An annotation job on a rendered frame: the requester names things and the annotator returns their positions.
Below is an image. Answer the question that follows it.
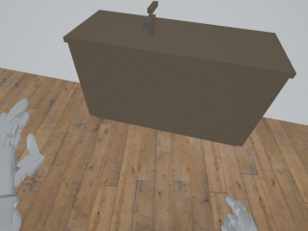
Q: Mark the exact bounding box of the counter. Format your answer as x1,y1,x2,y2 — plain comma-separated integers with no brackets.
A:
63,1,296,146

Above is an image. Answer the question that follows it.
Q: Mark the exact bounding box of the robot left forearm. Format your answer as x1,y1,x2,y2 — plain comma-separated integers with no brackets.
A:
0,194,22,231

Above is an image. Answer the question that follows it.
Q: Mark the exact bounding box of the right robot hand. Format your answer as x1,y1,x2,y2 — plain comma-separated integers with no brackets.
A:
221,196,258,231

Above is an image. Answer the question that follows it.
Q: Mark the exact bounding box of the tap lever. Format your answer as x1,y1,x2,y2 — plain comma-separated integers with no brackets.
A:
142,16,153,29

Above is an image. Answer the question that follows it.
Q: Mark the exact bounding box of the left robot hand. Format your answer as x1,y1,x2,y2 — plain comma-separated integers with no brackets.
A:
0,98,44,196

